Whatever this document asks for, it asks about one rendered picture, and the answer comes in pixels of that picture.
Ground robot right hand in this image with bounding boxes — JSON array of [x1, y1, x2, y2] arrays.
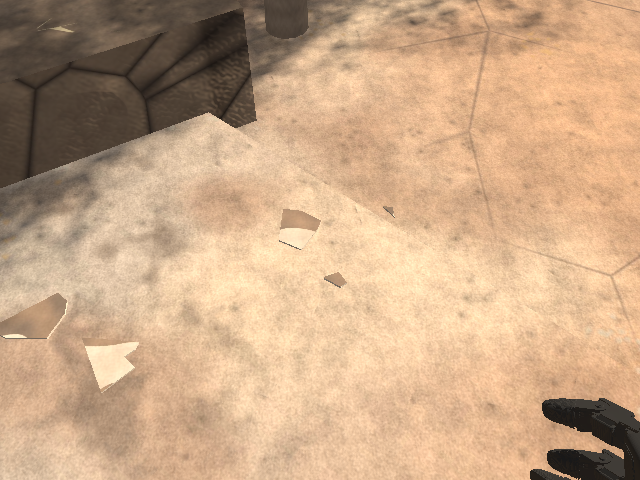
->
[[530, 398, 640, 480]]

